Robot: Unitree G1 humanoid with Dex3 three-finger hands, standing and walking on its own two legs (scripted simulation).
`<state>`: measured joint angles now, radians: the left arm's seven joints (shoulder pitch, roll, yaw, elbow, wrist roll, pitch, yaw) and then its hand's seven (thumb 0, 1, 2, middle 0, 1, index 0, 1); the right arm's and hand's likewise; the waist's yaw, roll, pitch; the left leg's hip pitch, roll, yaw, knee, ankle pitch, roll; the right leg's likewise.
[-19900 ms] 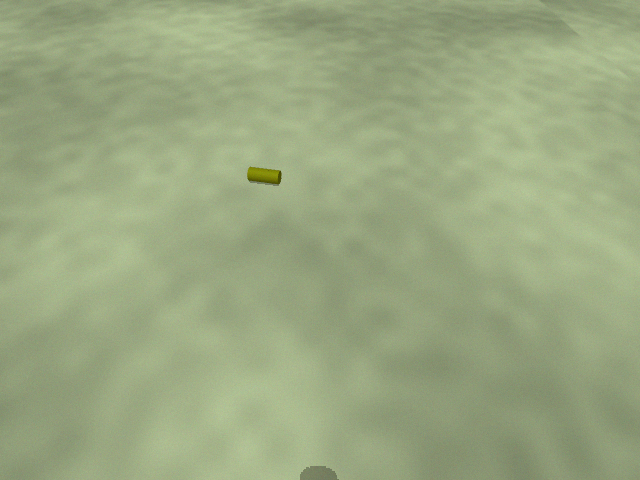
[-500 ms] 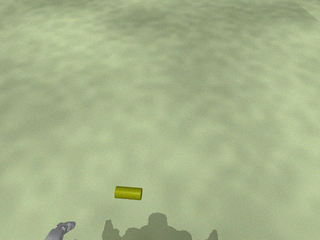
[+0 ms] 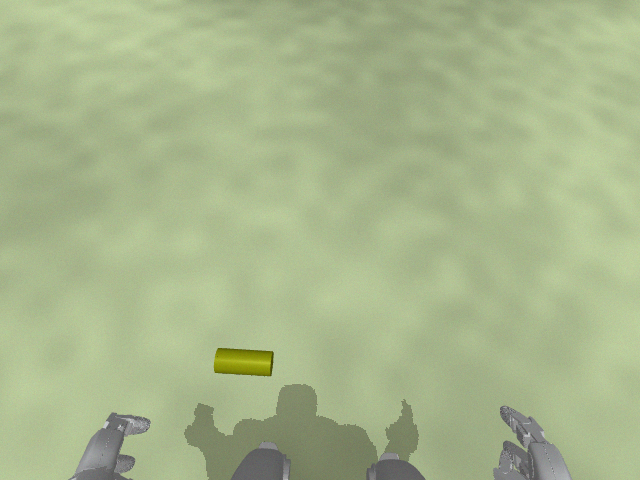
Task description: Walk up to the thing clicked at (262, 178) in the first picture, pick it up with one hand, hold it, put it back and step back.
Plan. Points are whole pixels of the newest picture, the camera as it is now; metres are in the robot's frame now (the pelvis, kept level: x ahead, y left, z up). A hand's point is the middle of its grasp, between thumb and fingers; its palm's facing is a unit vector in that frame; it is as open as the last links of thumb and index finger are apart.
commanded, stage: rise first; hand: left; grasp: from above
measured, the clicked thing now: (244, 362) +0.43 +0.23 -0.67
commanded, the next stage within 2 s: none
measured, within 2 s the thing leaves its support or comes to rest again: neither
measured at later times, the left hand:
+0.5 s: hand out of the picture +0.12 +0.26 -0.19, palm faces -0.20 -0.84 -0.50, open 14.2 cm
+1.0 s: hand (177, 419) +0.24 +0.29 -0.37, palm faces -0.44 -0.41 -0.80, open 13.8 cm
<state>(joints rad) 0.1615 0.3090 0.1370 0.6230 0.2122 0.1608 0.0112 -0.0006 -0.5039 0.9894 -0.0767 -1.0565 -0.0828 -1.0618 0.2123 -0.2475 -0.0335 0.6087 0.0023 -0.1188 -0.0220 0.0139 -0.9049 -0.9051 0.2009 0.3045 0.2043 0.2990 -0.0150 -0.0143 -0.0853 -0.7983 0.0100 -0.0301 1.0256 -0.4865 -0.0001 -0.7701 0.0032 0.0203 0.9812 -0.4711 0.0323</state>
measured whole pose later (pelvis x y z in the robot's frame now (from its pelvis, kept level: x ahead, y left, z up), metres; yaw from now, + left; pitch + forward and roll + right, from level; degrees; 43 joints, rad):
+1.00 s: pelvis -0.07 -0.01 -0.23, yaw -1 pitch +34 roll -3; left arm -0.29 0.53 0.14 0.77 0.75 -0.16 0.12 0.00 -0.51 0.96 -0.16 -0.97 -0.16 -0.99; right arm 0.06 -0.30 -0.05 0.66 -0.01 -0.18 0.03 0.01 -0.93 -0.91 0.20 0.30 0.20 0.30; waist -0.02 0.01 -0.16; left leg -1.86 0.00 -0.08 1.95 -0.68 -0.02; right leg -1.83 0.02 -0.01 1.92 -0.68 0.03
